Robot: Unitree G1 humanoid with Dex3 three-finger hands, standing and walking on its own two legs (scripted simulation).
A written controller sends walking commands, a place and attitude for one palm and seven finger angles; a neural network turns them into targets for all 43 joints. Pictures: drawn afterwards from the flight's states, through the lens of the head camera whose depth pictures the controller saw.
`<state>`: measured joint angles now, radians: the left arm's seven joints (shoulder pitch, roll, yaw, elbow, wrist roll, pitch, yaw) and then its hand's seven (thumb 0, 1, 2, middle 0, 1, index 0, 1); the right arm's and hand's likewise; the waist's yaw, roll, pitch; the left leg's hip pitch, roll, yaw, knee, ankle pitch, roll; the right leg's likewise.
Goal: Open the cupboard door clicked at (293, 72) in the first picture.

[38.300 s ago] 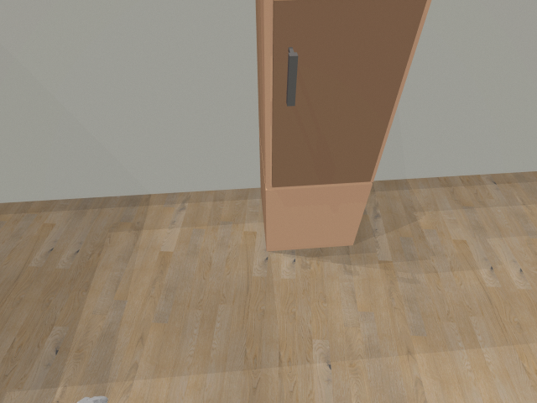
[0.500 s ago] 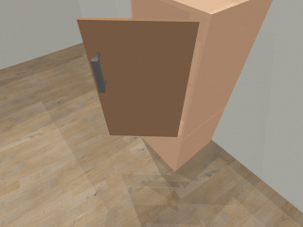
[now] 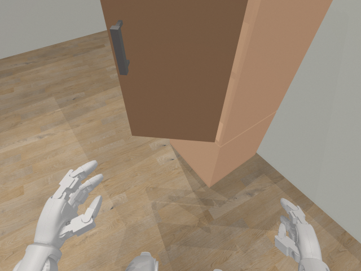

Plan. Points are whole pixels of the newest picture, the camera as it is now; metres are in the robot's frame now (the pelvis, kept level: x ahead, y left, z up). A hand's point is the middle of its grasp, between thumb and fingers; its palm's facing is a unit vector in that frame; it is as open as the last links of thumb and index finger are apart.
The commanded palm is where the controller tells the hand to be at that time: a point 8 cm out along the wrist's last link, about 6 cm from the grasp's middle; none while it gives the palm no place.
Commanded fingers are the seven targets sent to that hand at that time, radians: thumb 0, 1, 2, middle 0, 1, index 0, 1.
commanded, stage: raise the hand with hooked fingers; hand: left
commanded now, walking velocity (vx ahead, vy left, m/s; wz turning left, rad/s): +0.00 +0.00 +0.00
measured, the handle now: (121, 48) +0.64 +0.22 +0.15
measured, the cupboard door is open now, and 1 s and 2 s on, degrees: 49 49 49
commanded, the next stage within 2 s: move the hooked fingers beside the handle in 1.74 s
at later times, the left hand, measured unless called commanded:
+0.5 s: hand (62, 190) +0.24 +0.24 +0.09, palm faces +0.00 -1.00 -0.06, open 11.3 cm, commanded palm +0.22 +0.29 +0.09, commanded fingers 0.00 -0.13 0.46 -0.27 -0.96 -0.27 -0.96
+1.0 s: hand (31, 159) +0.27 +0.29 +0.14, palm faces +0.02 -1.00 -0.04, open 13.8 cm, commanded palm +0.25 +0.34 +0.15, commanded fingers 0.00 -0.50 0.30 -0.30 -1.20 -0.30 -1.20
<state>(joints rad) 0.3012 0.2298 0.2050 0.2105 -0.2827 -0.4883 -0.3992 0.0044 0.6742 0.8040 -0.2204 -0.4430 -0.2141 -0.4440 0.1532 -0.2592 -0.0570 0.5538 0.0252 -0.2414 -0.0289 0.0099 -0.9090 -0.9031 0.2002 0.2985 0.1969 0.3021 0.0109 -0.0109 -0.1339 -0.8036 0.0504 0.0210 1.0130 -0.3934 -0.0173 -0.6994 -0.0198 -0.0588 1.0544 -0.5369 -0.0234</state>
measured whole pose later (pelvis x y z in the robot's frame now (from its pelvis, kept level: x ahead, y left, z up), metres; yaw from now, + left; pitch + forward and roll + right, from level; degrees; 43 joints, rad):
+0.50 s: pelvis +0.00 +0.01 +0.02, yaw +0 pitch +9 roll -2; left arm 0.25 0.33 0.32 0.14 -0.36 -0.30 -0.40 0.01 0.09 0.56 -0.26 -0.81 -0.26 -0.82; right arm 0.32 -0.25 0.02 0.61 0.04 -0.24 -0.08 0.01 -0.91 -0.90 0.20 0.30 0.20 0.30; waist -0.01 0.04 -0.10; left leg -0.72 0.06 0.01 0.92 -0.36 -0.01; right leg -0.59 0.00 -0.07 0.91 -0.47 -0.01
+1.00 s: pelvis +0.01 +0.03 +0.04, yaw +1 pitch +4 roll -2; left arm 0.03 0.40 0.37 0.23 -0.35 -0.14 -0.46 -0.01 -0.45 0.33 -0.30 -1.16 -0.29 -1.16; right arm 0.24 -0.25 0.07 0.56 0.05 -0.22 -0.10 0.01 -0.91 -0.90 0.20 0.30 0.20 0.30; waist 0.03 0.03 -0.07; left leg -0.54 0.04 0.01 0.77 -0.31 0.01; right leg -0.39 -0.01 -0.08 0.72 -0.40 0.01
